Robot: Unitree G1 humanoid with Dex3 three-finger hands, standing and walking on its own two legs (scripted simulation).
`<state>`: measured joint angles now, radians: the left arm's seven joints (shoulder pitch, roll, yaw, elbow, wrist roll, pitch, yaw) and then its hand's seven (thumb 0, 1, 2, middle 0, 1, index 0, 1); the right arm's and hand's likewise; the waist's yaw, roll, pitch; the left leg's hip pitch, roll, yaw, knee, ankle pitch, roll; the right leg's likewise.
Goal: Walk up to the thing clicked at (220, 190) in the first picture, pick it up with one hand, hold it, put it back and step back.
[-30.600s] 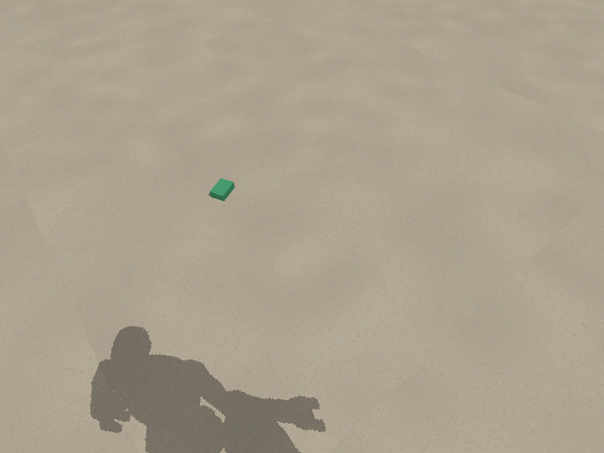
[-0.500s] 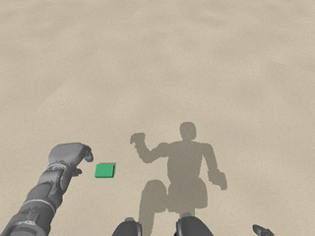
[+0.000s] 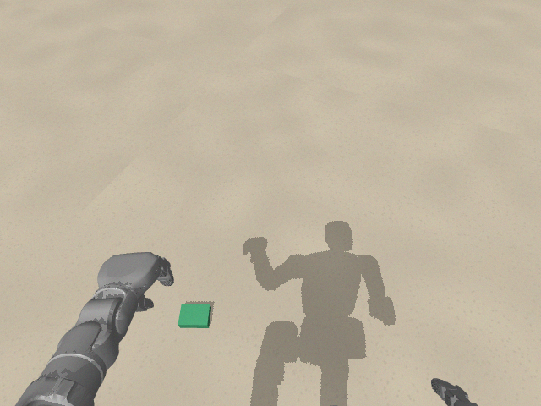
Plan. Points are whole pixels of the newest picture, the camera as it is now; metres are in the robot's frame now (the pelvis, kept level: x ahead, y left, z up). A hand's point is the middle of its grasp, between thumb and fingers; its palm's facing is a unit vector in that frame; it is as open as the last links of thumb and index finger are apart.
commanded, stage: hold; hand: left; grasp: from above
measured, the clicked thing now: (195, 316) +0.50 +0.29 -0.73
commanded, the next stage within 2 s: crouch in 1.76 s
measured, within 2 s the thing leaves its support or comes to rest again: neither
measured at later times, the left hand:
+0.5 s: hand (141, 291) +0.31 +0.22 -0.03, palm faces -0.45 -0.04 -0.89, open 5.7 cm
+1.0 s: hand (145, 301) +0.28 +0.20 -0.01, palm faces -0.44 -0.04 -0.90, open 5.4 cm
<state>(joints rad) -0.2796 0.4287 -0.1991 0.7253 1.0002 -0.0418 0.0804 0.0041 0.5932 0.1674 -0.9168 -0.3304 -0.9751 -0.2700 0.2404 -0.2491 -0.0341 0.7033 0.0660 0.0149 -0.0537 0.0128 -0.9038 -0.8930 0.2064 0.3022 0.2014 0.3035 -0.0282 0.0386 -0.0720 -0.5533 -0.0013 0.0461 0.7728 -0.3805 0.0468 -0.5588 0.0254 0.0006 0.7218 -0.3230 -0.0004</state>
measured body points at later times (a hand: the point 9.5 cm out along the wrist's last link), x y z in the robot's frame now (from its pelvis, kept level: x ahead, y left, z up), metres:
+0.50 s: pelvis +0.01 -0.01 +0.01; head +0.04 -0.02 +0.46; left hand +0.33 +0.22 +0.02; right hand +0.13 -0.27 -0.10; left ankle +0.00 +0.08 -0.71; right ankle +0.02 -0.12 -0.71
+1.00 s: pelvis -0.01 -0.02 +0.02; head +0.00 -0.04 +0.47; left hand +0.30 +0.20 +0.04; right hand +0.13 -0.27 -0.09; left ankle +0.00 +0.08 -0.71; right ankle +0.02 -0.12 -0.71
